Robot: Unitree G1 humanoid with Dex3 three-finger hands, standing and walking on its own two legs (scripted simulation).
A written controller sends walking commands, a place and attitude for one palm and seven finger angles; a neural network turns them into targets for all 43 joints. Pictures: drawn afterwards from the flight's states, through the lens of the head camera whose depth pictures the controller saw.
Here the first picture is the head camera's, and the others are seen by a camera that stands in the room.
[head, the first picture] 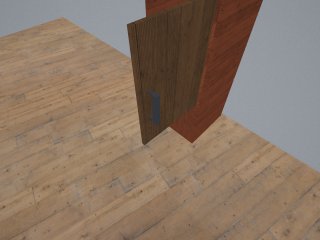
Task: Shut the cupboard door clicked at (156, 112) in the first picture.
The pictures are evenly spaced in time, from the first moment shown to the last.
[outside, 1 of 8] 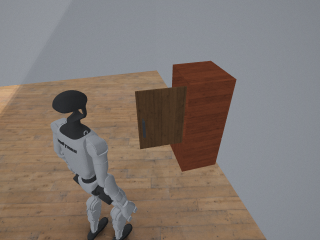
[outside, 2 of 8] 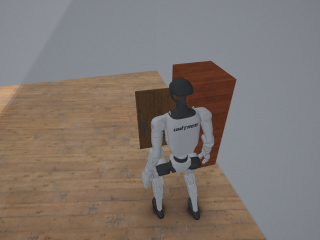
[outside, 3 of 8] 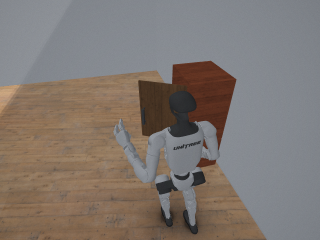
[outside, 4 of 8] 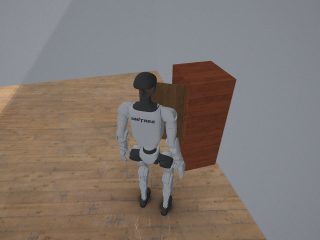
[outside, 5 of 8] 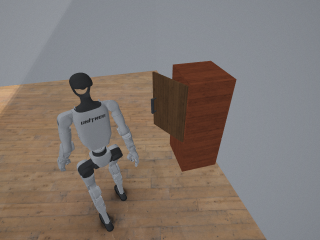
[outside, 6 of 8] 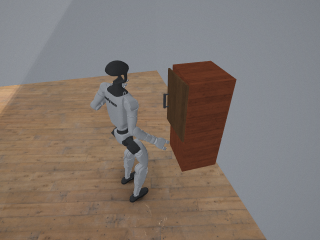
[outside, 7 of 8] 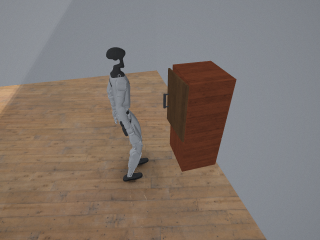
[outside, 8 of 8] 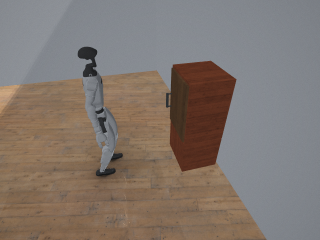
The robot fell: no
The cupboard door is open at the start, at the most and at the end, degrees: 88 88 0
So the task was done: yes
